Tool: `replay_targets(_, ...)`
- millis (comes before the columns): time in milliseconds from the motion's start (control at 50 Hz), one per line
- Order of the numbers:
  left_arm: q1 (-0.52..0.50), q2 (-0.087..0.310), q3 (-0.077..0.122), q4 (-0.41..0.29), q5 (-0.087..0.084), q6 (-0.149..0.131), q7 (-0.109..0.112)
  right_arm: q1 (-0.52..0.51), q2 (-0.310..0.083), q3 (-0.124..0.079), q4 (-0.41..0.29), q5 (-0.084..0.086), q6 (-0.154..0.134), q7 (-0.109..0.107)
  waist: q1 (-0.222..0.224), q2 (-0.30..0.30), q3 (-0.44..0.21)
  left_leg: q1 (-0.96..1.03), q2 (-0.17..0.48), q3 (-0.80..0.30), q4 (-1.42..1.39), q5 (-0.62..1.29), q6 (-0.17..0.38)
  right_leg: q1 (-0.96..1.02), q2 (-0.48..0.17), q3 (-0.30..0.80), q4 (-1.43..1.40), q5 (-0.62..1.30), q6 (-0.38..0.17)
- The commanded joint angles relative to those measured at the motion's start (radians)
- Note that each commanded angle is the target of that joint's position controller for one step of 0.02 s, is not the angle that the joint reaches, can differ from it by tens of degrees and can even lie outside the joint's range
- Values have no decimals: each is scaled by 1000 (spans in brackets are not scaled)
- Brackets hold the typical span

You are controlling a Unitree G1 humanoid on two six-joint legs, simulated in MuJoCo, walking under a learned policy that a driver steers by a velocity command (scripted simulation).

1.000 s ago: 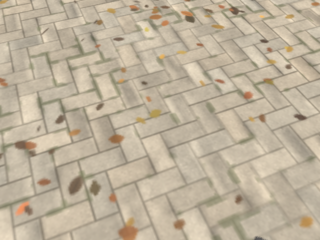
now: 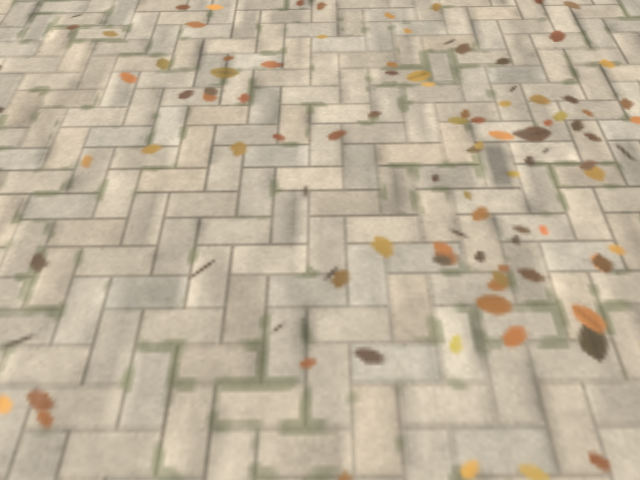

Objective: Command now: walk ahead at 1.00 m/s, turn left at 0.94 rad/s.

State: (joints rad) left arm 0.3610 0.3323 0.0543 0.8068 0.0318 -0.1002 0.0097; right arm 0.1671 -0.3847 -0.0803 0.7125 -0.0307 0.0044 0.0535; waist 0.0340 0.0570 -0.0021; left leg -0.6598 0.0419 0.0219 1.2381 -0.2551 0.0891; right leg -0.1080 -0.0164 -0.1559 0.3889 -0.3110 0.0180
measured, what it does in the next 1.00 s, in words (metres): walks ahead, turning left: left foot, then right foot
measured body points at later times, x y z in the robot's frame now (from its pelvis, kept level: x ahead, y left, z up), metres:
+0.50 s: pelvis +0.40 +0.03 +0.00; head +0.44 +0.06 +0.44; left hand +0.51 +0.36 -0.05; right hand +0.62 -0.19 -0.11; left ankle +0.36 +0.06 -0.74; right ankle +0.65 -0.05 -0.69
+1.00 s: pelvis +0.52 +0.05 +0.00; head +0.54 +0.08 +0.45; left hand +0.50 +0.37 -0.11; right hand +0.77 -0.13 -0.09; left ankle +0.47 +0.15 -0.74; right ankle +0.65 -0.01 -0.70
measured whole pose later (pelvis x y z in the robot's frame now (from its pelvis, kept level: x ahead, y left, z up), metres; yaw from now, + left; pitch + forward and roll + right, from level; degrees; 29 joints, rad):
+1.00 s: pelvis +0.52 +0.05 +0.00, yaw +24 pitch +1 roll +0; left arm 0.24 0.31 0.11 0.64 -0.03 0.04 0.02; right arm 0.14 -0.26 -0.06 0.73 -0.04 0.01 -0.03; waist 0.03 -0.03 0.07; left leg -0.25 -0.05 -0.07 0.48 -0.24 0.03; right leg -0.51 0.15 0.18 0.75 -0.37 0.03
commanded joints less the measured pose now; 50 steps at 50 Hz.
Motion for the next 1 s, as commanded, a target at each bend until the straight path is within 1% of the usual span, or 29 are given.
replay_targets(20,-47,19,-7,-31,-10,-34,-8,-92,64,43,-142,-4,0,31,-58,-154,71,-138,71,-39,-91,138,-1,16,-237,89,-233,406,-84)
replay_targets(80,-48,65,2,-13,-8,-39,-6,-192,51,58,-173,0,-2,53,-59,-92,132,21,25,84,-371,276,29,-40,-180,-76,-293,545,-56)
replay_targets(120,12,115,11,0,-7,-35,-1,-198,37,57,-163,1,-6,53,-62,-95,106,138,-54,166,-454,274,65,38,-179,-119,-205,985,-41)
replay_targets(180,-9,200,33,-25,-11,10,19,116,-35,25,-64,-12,-22,28,-230,-136,-65,497,-161,157,-520,189,116,59,-226,-97,295,1359,-37)
replay_targets(200,-31,189,32,-41,-14,18,14,312,-75,-1,6,-17,-30,5,-298,-96,-152,760,-163,81,-605,259,149,-75,-214,-84,607,1147,-24)
replay_targets(220,-23,119,25,-40,-11,18,-4,275,-128,-33,18,16,-16,-31,-233,99,-115,925,-58,-95,-659,380,162,-349,-12,-82,983,7,14)
replay_targets(240,115,79,6,-143,-24,18,4,227,-289,-63,-42,-20,0,-30,-118,196,-320,1222,256,-589,-623,978,400,-659,60,57,1402,-292,71)
replay_targets(260,7,126,1,-173,-19,8,13,259,-261,-74,-80,3,7,-45,-192,-15,-455,1226,276,-711,-749,803,437,-729,30,218,1401,-185,59)
replay_targets(280,-92,142,0,-250,-56,-47,17,145,-215,-62,-134,47,-37,-28,-142,-65,-350,1079,226,-772,-864,483,414,-724,43,339,1254,-193,49)
replay_targets(320,-101,144,12,-220,-44,-43,35,-15,-123,-38,-154,67,-71,-28,-14,-200,-118,704,163,-643,-917,480,337,-643,-28,326,1064,-151,65)
replay_targets(360,-88,152,30,-212,-25,-11,37,-60,-89,-32,-158,50,-75,-35,39,-180,-11,432,95,-501,-938,657,298,-506,-52,307,892,-153,84)
replay_targets(400,-171,73,14,-254,-3,-7,37,-69,-80,-34,-143,58,-63,-57,33,-157,20,250,-27,-376,-901,760,237,-408,-15,249,621,-75,94)
replay_targets(440,-221,12,-3,-265,-9,-5,29,-45,-96,-49,-126,67,-21,-88,0,-92,-72,208,-123,-299,-831,766,148,-265,80,196,377,148,94)
replay_targets(480,-265,10,2,-278,-27,1,16,11,-88,-53,-103,77,13,-104,-37,-38,-137,215,-148,-332,-776,584,68,-163,146,190,225,331,95)
replay_targets(560,-250,47,29,-268,-27,1,3,17,4,-27,-99,57,19,-109,-14,71,-124,340,-132,-407,-605,289,15,-104,88,262,42,492,57)
replay_targets(580,-200,59,34,-253,-8,-5,7,27,42,-14,-106,49,15,-103,4,40,-162,366,-156,-363,-446,219,-20,-18,15,286,2,590,16)
replay_targets(600,-160,88,29,-259,9,-5,13,71,109,10,-119,25,11,-100,-6,-138,-249,250,-225,-270,-179,-313,-65,179,-191,485,66,1038,-85)
replay_targets(620,-127,114,30,-240,28,0,9,263,69,12,-114,49,4,-82,-103,-357,-358,86,-255,-280,62,-510,-115,321,-462,902,69,1058,-338)
replay_targets(640,-201,71,28,-269,10,4,5,280,-22,-4,-59,51,12,-75,-85,-249,-374,91,-170,-312,135,-395,-149,243,-424,980,22,716,-362)
replay_targets(660,-238,4,8,-276,1,15,-3,166,-57,-12,-43,47,35,-76,-51,-151,-271,99,-129,-249,138,-333,-172,145,-298,810,11,456,-295)
replay_targets(680,-252,3,0,-269,-9,34,-13,100,-42,-13,-48,32,51,-83,-53,-92,-197,100,-111,-177,90,-286,-180,35,-211,731,-24,246,-239)
replay_targets(700,-282,38,10,-273,-33,53,-16,49,-38,-15,-77,18,57,-87,-60,-87,-104,108,-103,-142,-14,-257,-182,-75,-154,704,-64,115,-208)
replay_targets(740,-275,111,45,-275,-37,84,-14,-1,7,-5,-89,27,48,-87,-56,-141,-26,217,-127,-78,-268,-270,-162,-198,-58,624,-118,90,-159)
replay_targets(780,-238,110,57,-270,-33,97,-8,-1,45,5,-77,34,34,-90,-47,-197,-75,289,-146,-86,-419,-272,-145,-150,-49,637,-124,104,-175)
replay_targets(900,-215,111,83,-269,-69,122,18,34,12,-12,-34,41,9,-72,-78,-234,-109,531,-136,-126,-806,-15,-55,-232,-32,712,-157,-158,-132)
replay_targets(920,-212,96,81,-274,-71,126,23,70,-26,-25,-20,30,5,-72,-91,-201,-120,647,-63,-160,-862,4,-20,-336,11,663,-108,-210,-81)
replay_targets(960,-177,75,81,-298,-78,114,17,-7,-92,-38,-41,-28,-5,-75,-47,192,-81,629,322,-513,-968,117,172,-576,165,349,412,-262,2)
replay_targets(980,-138,141,103,-265,-63,112,12,-87,-26,-20,-74,-30,-13,-89,-17,110,-64,560,331,-444,-950,235,174,-562,92,324,594,-214,36)
replay_targets(1000,-96,143,107,-235,-61,121,12,-146,21,-7,-91,-11,-17,-100,10,49,-54,532,263,-338,-928,272,125,-538,84,304,671,-157,45)
Velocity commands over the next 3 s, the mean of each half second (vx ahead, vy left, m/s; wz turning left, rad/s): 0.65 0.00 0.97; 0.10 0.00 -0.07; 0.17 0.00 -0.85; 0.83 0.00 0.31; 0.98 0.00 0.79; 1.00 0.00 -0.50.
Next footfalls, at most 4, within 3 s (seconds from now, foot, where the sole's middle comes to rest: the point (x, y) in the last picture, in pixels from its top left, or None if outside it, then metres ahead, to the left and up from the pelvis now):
0.22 left None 0.40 0.07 -0.77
0.58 right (330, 386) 0.70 0.05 -0.77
0.90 left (270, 469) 0.51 0.17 -0.77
1.36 right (389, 423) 0.61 -0.08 -0.77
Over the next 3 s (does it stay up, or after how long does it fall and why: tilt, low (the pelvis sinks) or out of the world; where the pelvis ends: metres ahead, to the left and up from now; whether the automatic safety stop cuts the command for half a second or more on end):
stays up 1.83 0.42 -0.01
